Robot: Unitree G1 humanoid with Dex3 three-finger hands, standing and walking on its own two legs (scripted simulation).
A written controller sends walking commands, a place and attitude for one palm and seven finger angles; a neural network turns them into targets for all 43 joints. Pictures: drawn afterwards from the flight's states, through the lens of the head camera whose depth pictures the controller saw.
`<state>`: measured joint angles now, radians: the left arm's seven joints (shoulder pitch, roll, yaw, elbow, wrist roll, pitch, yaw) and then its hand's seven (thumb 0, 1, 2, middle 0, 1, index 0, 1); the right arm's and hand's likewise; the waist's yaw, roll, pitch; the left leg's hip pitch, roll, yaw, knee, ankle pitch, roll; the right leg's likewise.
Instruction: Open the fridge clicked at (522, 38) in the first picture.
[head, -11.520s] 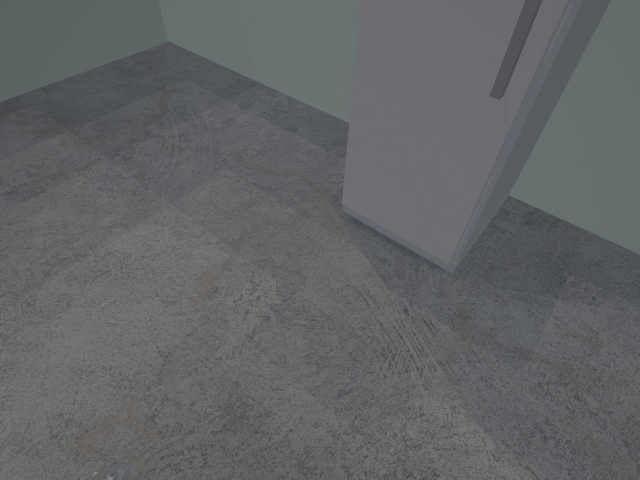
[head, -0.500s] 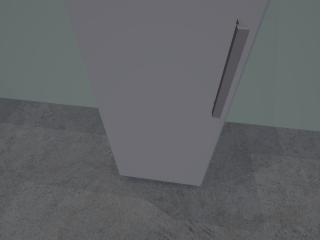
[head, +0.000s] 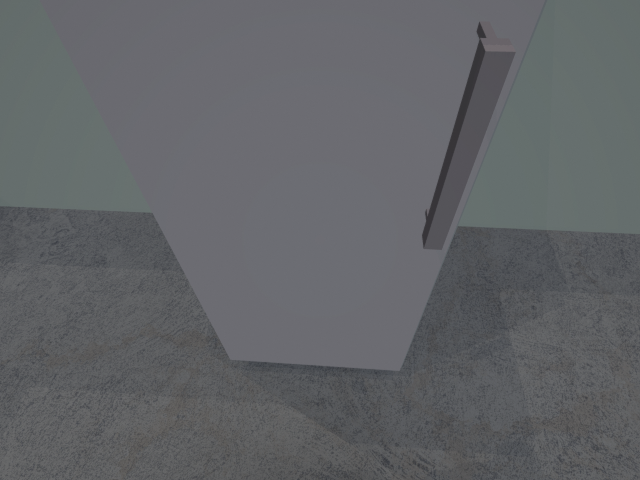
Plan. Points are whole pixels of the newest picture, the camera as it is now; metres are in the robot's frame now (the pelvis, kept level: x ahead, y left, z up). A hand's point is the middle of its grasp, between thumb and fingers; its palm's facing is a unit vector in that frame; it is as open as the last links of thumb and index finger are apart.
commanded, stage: come to a stop and stand still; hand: right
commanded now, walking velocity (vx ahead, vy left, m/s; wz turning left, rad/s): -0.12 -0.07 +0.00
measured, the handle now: (453, 155) +0.47 -0.14 +0.16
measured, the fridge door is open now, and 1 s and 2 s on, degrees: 0 0 0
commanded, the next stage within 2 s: look again from close up in 1.32 s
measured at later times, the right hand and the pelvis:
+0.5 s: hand out of the picture +0.02 -0.20 -0.16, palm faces +0.01 +0.97 -0.25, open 7.3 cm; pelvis -0.02 -0.01 +0.00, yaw +1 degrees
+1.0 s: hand out of the picture +0.00 -0.16 -0.15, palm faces -0.01 +0.97 -0.24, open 7.3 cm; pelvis -0.02 +0.02 +0.01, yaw +1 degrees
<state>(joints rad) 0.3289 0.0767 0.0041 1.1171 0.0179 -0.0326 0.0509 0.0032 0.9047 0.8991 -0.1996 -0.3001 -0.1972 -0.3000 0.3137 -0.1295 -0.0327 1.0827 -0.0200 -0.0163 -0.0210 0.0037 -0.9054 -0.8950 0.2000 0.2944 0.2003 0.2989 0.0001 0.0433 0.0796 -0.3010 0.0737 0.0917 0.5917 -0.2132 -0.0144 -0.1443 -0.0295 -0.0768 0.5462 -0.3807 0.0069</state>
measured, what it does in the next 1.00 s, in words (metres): stands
